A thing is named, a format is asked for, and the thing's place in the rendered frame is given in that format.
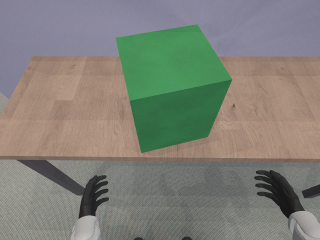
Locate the table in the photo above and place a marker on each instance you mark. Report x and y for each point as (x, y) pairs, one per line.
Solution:
(77, 108)

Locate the robot right forearm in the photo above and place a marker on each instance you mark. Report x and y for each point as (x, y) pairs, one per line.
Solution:
(304, 226)

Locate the carton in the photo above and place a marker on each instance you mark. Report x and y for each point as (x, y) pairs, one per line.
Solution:
(176, 85)

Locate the robot right hand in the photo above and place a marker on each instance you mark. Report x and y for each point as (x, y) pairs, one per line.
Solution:
(282, 192)

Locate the robot left hand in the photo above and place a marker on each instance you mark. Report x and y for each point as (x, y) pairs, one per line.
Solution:
(89, 205)

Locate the robot left forearm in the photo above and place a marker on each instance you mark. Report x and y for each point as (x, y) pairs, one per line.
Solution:
(86, 228)

